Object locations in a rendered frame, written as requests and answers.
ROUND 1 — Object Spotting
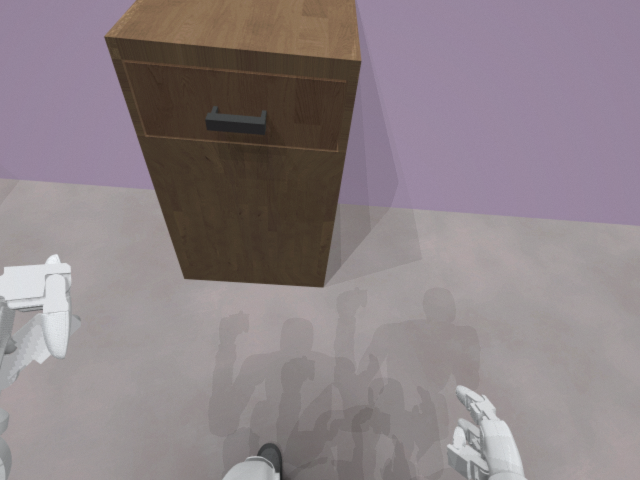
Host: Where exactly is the cabinet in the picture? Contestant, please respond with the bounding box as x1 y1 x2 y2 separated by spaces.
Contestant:
104 0 361 288

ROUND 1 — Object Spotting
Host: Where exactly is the left robot shin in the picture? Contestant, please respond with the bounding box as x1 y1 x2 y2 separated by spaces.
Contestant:
245 456 274 468

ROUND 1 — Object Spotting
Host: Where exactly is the robot left foot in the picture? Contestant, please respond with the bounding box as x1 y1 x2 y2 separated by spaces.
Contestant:
257 443 282 480

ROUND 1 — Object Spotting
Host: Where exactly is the robot right hand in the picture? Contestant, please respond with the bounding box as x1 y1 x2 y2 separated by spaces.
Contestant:
447 385 525 480

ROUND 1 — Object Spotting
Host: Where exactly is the handle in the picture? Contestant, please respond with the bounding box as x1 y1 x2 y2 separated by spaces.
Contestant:
205 106 267 135

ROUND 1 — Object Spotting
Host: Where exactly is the drawer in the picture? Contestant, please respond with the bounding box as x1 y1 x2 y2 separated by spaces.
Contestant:
125 60 346 150

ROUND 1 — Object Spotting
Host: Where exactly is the robot left hand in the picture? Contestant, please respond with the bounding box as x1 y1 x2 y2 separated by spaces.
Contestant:
0 254 81 394

